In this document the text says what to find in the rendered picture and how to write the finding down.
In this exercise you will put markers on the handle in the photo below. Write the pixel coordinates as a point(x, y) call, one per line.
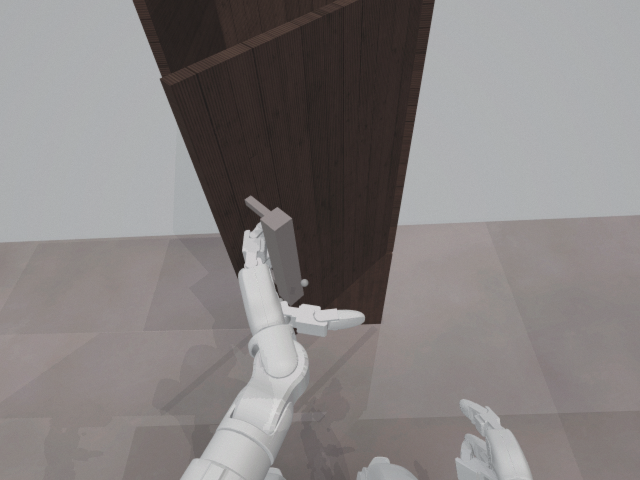
point(281, 244)

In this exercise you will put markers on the robot left forearm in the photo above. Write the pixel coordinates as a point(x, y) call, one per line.
point(251, 433)

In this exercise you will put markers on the right robot shin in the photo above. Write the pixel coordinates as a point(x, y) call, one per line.
point(379, 460)

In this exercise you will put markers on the right robot hand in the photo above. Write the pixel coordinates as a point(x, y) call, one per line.
point(499, 458)

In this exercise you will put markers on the cupboard door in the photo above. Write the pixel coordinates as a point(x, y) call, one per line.
point(308, 117)

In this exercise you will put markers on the left robot hand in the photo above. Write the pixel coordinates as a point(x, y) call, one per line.
point(262, 304)

